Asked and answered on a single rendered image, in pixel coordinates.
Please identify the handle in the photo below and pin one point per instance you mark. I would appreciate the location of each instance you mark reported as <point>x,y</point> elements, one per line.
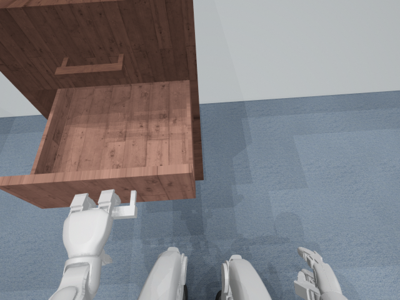
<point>125,212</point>
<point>90,72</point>

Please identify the cabinet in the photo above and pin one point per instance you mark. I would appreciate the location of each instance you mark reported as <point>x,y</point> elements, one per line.
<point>154,39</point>

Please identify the robot thigh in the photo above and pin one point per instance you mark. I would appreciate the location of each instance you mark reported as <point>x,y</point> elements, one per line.
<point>167,274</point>
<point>240,279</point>

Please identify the left robot hand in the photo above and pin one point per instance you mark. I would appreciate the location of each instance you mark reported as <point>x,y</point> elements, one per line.
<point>85,232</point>

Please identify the robot left thigh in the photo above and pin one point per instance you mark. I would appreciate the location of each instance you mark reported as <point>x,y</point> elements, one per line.
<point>167,274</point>

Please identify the right robot hand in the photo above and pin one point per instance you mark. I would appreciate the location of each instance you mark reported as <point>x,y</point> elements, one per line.
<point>310,286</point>

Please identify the robot right thigh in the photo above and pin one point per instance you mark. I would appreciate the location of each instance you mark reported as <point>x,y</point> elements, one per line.
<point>240,279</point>

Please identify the left robot forearm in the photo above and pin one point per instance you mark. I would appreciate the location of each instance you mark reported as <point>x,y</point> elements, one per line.
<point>80,279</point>

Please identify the drawer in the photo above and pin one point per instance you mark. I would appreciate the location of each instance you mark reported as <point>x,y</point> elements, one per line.
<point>124,137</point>

